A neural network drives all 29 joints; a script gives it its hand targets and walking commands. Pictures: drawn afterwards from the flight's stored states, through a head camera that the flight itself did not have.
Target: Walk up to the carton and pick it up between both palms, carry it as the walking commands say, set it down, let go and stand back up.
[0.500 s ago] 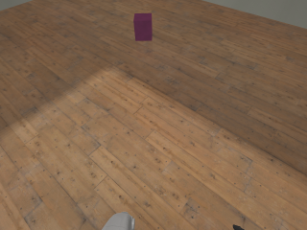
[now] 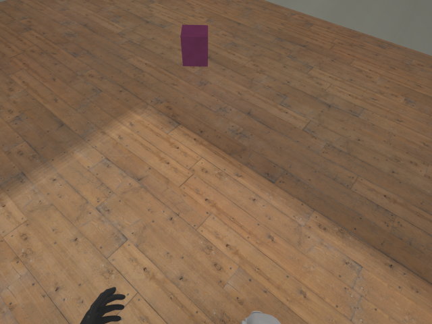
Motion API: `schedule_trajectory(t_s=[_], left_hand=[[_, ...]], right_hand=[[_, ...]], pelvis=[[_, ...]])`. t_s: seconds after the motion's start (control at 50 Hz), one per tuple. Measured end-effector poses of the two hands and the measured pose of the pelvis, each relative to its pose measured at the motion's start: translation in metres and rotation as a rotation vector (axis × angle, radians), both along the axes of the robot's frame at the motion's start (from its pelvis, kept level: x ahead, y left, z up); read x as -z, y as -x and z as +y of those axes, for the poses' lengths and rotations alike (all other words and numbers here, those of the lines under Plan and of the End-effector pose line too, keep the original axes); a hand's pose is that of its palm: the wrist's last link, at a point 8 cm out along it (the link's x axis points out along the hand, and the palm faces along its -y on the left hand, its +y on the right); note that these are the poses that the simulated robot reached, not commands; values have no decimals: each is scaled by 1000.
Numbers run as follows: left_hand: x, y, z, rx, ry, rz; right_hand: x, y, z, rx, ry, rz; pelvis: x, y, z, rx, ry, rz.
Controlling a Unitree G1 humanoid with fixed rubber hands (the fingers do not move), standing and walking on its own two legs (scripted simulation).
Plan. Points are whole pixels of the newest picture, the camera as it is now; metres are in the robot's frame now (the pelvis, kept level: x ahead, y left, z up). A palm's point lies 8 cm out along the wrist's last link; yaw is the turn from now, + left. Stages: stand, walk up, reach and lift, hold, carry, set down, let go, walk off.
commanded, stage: walk up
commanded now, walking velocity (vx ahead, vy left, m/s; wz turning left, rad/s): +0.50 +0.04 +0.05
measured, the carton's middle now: (195, 46) +2.17 +0.21 -0.64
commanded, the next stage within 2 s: none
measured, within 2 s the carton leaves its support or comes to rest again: neither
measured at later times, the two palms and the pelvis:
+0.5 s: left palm (78, 319) +0.14 +0.28 -0.14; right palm (304, 244) +0.31 -0.21 -0.13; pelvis +0.22 +0.04 -0.01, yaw +2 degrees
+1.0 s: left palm (121, 163) +0.53 +0.28 -0.13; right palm (295, 208) +0.40 -0.20 -0.12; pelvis +0.42 +0.05 +0.00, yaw +2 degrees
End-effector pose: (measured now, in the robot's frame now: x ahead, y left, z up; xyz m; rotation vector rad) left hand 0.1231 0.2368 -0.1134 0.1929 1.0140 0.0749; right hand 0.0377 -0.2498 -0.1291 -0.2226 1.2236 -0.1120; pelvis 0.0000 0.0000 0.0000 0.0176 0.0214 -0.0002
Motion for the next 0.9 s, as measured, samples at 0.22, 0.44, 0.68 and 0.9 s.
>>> schedule_trajectory(t_s=[0.22, 0.44, 0.68, 0.9], left_hand=[[-2, -9, -13, -97, -63, 205], [10, 7, 19, -174, -35, 470], [32, -201, 85, -65, 25, 210], [12, -364, 71, -37, 55, 33]], right_hand=[[0, -114, -12, -13, -54, -29], [-5, -240, 26, -59, -51, -68], [-14, -300, 79, -17, 28, -25], [-20, -331, 69, 12, 43, 89]], pelvis=[[-10, -99, -20, -9, -32, 34], [-4, -189, 18, -22, 11, 20], [1, -287, 73, -19, 65, -4], [-6, -372, 66, -37, 62, -10]])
